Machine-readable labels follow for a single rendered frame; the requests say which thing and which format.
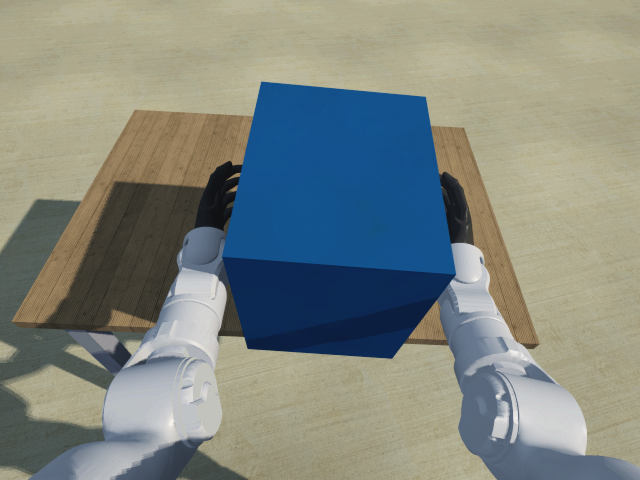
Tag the robot right forearm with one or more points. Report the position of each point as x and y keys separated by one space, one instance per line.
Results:
x=476 y=332

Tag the carton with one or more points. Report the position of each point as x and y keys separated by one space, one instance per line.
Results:
x=338 y=241

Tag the left robot hand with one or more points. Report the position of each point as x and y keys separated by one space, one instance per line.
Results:
x=212 y=211

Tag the robot left upper arm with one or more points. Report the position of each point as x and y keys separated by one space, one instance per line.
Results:
x=156 y=416

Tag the table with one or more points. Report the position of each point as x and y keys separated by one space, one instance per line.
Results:
x=114 y=264

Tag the right robot hand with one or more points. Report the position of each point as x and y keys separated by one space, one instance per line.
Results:
x=457 y=210

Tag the robot right upper arm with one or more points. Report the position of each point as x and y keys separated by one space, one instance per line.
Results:
x=527 y=429

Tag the robot left forearm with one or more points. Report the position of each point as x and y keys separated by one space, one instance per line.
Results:
x=192 y=313

